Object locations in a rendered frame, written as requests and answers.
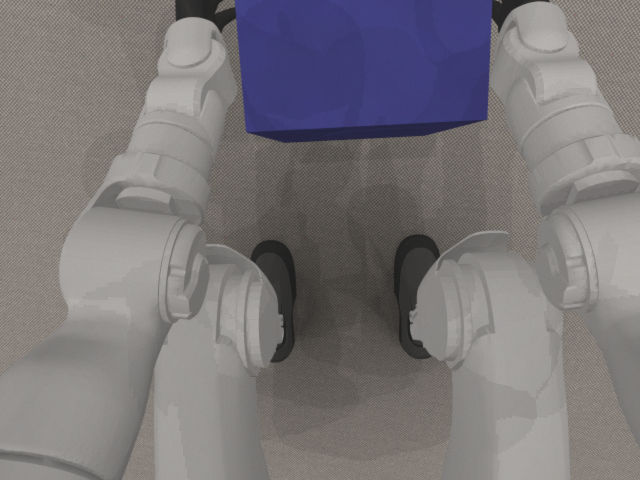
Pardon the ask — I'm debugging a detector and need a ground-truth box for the robot left forearm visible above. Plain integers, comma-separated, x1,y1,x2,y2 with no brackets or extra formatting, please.
59,17,237,301

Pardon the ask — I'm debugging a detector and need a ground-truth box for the robot left upper arm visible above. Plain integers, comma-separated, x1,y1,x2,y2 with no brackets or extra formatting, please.
0,206,210,480

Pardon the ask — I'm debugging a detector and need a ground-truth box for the robot right hand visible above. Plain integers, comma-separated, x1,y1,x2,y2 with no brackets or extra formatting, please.
492,0,549,33

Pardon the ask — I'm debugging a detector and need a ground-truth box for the right robot foot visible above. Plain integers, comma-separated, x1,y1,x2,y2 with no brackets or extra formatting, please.
394,234,440,359

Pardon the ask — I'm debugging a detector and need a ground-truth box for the robot left hand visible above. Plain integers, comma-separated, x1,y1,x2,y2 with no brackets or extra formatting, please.
175,0,236,33

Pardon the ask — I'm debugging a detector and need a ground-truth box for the robot right upper arm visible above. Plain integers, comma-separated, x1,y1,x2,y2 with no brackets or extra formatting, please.
535,191,640,448

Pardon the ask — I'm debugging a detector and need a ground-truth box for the robot right forearm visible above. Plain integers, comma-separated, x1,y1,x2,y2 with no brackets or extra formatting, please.
489,1,640,217

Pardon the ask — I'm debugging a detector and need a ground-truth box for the left robot foot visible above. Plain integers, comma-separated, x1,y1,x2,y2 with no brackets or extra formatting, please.
250,240,296,363

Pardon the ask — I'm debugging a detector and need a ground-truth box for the robot foot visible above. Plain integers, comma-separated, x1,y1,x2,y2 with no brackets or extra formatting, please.
394,234,440,359
250,240,296,363

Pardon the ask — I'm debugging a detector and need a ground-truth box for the carton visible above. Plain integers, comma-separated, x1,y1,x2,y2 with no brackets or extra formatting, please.
235,0,492,143

